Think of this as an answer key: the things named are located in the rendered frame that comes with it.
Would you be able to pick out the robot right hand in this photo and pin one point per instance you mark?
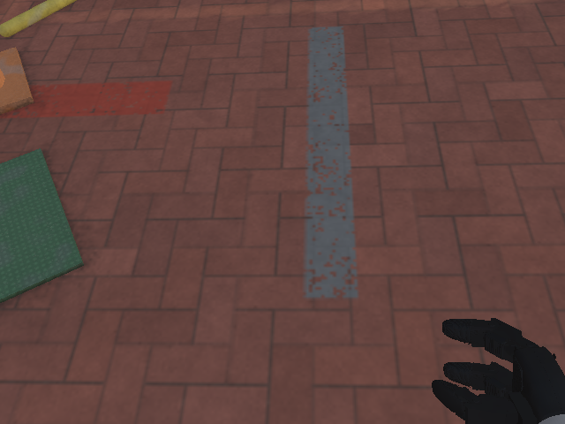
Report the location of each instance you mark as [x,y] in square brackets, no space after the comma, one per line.
[533,392]

